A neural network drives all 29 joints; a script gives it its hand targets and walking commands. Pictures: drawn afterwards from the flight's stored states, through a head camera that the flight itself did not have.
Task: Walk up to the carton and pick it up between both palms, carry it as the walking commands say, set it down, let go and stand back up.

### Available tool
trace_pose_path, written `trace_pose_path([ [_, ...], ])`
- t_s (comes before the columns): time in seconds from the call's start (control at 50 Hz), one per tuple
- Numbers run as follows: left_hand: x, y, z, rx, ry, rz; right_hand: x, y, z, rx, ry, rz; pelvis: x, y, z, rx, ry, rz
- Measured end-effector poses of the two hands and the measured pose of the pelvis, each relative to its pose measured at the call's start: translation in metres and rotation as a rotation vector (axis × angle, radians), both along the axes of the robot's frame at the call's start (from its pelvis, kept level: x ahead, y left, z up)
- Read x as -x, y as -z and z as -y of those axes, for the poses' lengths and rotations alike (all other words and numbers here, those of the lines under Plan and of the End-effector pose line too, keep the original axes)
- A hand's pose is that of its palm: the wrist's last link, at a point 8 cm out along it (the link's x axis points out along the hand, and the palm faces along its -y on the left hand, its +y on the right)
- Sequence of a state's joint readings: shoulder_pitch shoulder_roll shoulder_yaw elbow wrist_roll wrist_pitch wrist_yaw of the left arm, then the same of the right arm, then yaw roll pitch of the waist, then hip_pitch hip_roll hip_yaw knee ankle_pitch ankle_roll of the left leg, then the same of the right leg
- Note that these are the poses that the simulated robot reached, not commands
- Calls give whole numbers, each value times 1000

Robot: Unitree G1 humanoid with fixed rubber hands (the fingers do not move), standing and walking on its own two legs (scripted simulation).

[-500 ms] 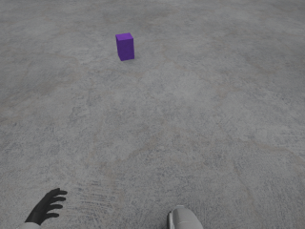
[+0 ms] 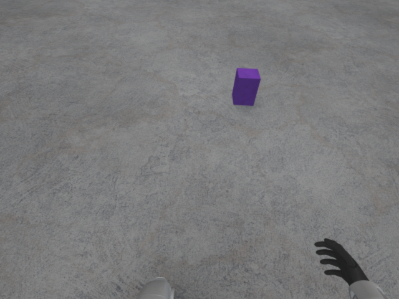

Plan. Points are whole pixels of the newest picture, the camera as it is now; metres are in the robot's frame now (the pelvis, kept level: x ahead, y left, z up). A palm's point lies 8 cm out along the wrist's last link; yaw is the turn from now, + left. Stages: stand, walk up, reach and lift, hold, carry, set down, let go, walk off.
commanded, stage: walk up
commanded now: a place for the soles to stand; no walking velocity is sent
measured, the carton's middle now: (245, 87) +1.80 -0.25 -0.63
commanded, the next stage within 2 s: none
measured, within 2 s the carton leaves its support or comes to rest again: neither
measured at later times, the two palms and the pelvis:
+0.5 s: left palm (125, 144) +0.50 +0.27 -0.04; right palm (355, 249) +0.28 -0.34 -0.08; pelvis +0.31 -0.01 -0.01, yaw +1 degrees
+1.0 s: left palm (109, 148) +0.51 +0.33 -0.09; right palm (296, 107) +0.78 -0.28 -0.05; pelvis +0.57 +0.00 -0.01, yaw +4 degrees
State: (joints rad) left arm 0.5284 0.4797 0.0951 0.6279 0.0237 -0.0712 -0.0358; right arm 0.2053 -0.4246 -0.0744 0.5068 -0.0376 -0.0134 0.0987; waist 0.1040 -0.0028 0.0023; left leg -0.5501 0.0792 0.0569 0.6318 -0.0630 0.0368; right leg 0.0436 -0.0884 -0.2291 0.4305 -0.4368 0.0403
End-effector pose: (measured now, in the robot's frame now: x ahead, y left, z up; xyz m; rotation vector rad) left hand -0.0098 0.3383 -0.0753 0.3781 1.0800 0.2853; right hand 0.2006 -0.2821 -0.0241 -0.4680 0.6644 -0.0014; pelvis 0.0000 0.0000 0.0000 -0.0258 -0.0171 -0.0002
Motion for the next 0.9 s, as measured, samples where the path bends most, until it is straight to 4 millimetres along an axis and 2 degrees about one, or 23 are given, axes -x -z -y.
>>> trace_pose_path([
  [0.06,-42,21,-12,22,-25,-25,-58,10,-17,32,-19,21,-47,16,-15,-17,-29,-21],
  [0.08,-60,25,-14,34,-29,-26,-71,14,-21,44,-19,21,-59,18,-20,-24,-31,-20],
  [0.12,-101,25,-12,56,-5,-12,-84,19,-26,52,7,11,-81,17,-26,-14,-16,-14],
  [0.18,-177,13,-7,70,80,49,-77,21,-23,41,87,-52,-115,5,-29,-10,-11,-1],
  [0.26,-278,-9,-1,70,181,161,-48,24,-4,64,191,-211,-161,-8,-27,-11,-25,13],
  [0.32,-344,-23,10,72,241,214,-33,24,14,81,267,-305,-195,-12,-22,-17,-26,16],
  [0.36,-385,-29,21,77,273,245,-32,25,25,83,307,-351,-217,-13,-18,-24,-22,17],
  [0.44,-461,-35,51,84,323,274,-50,37,46,77,364,-411,-266,-8,-4,-39,-13,8],
  [0.52,-525,-31,76,48,345,323,-97,62,67,62,378,-434,-319,10,18,-38,-17,0],
  [0.58,-539,-28,81,21,305,326,-156,69,68,22,343,-395,-346,10,30,-48,-17,30],
  [0.7,-509,-31,66,-5,133,208,-299,48,59,-28,184,-222,-403,-7,39,-44,-25,52],
  [0.78,-490,-30,50,-18,44,100,-381,31,51,-25,108,-141,-444,-12,37,-32,-32,46],
  [0.84,-485,-27,39,-20,-10,35,-437,22,42,-17,67,-102,-475,-13,33,-21,-41,40],
  [0.9,-491,-19,29,-10,-54,-16,-491,18,27,-5,26,-76,-508,-9,25,-9,-53,32],
])
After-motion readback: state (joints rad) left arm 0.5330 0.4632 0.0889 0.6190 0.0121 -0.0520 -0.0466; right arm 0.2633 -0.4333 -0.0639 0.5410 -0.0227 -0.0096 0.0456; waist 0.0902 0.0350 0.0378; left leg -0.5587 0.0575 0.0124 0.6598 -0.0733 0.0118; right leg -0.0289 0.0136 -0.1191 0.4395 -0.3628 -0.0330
